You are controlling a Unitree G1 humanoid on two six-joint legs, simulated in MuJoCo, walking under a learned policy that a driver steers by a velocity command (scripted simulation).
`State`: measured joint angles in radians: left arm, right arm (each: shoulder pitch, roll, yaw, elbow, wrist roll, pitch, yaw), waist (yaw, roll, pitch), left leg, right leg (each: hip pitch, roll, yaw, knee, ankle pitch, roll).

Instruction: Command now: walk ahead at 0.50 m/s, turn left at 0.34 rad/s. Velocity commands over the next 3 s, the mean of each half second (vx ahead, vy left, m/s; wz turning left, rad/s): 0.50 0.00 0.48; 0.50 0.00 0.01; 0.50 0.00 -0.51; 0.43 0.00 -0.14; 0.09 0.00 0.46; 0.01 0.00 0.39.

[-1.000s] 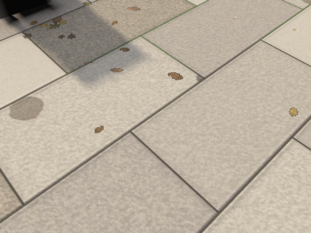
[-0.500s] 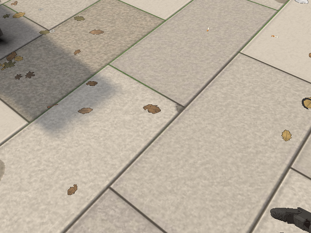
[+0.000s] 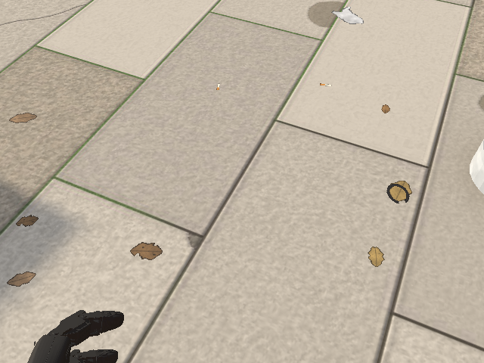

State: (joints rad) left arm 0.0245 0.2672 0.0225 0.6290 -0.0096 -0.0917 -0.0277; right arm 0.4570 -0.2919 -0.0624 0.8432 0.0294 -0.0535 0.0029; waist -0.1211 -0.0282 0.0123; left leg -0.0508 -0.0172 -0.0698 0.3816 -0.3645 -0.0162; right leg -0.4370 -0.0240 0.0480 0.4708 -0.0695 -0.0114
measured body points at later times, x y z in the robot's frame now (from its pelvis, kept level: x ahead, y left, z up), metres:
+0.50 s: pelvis +0.25 +0.04 -0.01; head +0.28 +0.06 +0.44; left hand +0.17 +0.33 -0.14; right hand +0.53 -0.12 -0.08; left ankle +0.35 +0.17 -0.73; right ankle +0.11 -0.13 -0.73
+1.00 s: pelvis +0.51 +0.14 +0.00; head +0.53 +0.14 +0.45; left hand +0.62 +0.41 -0.11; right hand +0.63 -0.13 -0.12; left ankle +0.35 +0.17 -0.73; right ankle +0.72 +0.06 -0.70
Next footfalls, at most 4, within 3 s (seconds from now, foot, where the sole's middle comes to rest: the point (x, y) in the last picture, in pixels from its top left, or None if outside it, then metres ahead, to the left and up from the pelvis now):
0.52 left None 0.38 0.18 -0.77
1.08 right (194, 276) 0.75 0.08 -0.77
1.54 left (121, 215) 1.00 0.31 -0.77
1.98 right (200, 160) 1.22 0.04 -0.77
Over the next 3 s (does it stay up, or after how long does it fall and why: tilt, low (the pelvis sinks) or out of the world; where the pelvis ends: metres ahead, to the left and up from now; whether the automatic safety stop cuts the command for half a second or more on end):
stays up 1.15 0.16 0.01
